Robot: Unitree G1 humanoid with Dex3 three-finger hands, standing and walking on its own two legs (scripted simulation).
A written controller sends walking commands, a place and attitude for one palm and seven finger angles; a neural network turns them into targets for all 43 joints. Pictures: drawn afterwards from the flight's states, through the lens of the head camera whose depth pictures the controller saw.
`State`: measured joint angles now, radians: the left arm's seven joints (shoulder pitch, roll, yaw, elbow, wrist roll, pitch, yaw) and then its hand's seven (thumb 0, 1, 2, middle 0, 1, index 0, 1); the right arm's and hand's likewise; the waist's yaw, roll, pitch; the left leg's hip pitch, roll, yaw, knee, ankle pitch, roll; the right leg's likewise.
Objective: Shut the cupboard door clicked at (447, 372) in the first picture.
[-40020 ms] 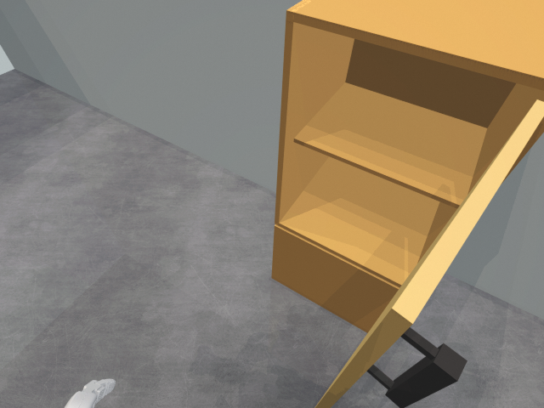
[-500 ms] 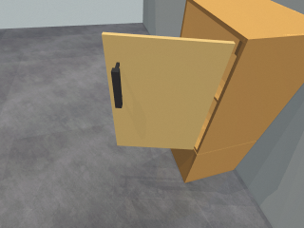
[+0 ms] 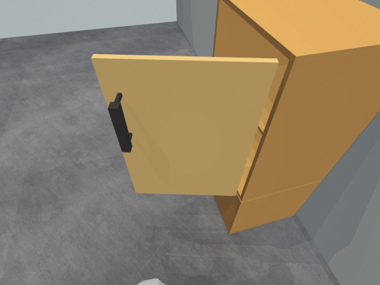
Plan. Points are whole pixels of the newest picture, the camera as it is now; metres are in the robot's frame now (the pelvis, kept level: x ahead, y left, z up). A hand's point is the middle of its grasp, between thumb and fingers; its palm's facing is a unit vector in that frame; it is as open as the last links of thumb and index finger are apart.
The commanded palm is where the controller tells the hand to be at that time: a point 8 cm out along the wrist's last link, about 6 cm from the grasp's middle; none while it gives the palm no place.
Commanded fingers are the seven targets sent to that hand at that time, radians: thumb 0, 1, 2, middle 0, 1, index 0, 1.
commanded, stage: come to a stop and stand still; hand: left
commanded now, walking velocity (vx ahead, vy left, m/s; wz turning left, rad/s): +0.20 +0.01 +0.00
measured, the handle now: (123, 123) +0.49 +0.20 +0.05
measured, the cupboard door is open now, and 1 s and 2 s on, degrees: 73 73 73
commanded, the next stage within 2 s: look again from close up in 1.36 s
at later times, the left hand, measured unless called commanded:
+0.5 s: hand out of the picture +0.10 +0.19 -0.18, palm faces +0.03 -0.97 -0.23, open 7.3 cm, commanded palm none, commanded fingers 0.00 0.90 0.90 -0.20 -0.30 -0.20 -0.30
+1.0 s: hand out of the picture +0.05 +0.19 -0.18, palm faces +0.06 -0.98 -0.17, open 7.4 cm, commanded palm none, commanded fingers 0.00 0.90 0.90 -0.20 -0.30 -0.20 -0.30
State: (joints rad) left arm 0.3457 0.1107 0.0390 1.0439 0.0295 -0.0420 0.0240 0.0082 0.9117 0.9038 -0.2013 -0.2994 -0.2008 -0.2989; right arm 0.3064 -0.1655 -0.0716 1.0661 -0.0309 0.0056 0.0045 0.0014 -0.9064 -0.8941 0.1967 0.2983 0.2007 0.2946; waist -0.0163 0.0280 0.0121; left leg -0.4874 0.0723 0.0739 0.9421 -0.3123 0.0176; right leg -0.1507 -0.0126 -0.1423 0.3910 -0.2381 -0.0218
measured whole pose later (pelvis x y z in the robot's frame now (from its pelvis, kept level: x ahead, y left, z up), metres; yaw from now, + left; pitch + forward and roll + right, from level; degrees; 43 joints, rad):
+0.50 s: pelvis +0.05 +0.00 +0.00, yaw -1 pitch -1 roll -1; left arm 0.22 0.19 0.06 0.98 0.03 0.05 0.03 0.01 0.91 0.90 -0.20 -0.30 -0.20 -0.30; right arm 0.15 -0.16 -0.06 1.01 -0.03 0.02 -0.05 0.00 -0.93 -0.89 0.20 0.30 0.21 0.30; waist 0.01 0.01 0.12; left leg -0.28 0.06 0.13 0.51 -0.21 0.03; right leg -0.33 -0.03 -0.04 0.72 -0.37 0.02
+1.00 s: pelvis +0.02 +0.01 +0.00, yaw +0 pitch -1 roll +0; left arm 0.25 0.19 0.05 1.01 0.03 0.05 0.02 0.01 0.91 0.90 -0.20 -0.30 -0.20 -0.30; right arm 0.29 -0.13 -0.03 1.05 -0.03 0.02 -0.02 0.00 -0.91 -0.89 0.20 0.30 0.20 0.29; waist 0.02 -0.05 0.03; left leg -0.17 -0.02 0.06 0.47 -0.29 0.05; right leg -0.29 -0.06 -0.04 0.59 -0.32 0.01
